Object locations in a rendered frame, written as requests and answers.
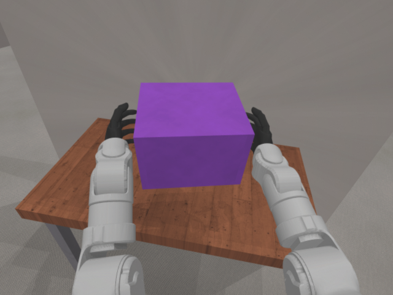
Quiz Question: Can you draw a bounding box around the robot right hand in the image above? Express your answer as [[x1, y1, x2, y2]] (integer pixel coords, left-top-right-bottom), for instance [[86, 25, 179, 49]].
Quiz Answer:
[[246, 107, 273, 154]]

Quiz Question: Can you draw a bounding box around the right robot forearm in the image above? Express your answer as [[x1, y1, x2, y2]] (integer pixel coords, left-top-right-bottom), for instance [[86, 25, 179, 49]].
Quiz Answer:
[[252, 143, 360, 291]]

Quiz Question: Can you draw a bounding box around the robot right upper arm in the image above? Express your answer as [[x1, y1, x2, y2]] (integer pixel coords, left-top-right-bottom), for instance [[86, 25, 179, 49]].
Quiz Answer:
[[282, 246, 363, 295]]

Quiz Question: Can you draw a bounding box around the left robot forearm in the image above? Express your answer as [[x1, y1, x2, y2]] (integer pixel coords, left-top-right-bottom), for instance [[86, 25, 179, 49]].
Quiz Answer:
[[72, 138, 136, 295]]

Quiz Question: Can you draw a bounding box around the table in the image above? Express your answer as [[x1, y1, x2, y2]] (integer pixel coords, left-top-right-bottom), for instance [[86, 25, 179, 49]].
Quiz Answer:
[[15, 118, 317, 271]]

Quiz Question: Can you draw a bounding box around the robot left upper arm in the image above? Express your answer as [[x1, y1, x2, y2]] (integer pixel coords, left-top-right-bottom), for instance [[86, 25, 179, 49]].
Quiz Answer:
[[73, 254, 145, 295]]

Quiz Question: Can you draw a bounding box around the carton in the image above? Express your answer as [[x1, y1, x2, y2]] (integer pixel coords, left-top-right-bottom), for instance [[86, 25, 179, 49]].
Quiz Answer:
[[133, 82, 255, 189]]

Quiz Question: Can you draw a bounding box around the robot left hand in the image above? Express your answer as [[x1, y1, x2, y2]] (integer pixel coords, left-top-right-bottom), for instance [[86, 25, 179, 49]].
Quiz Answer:
[[105, 103, 137, 144]]

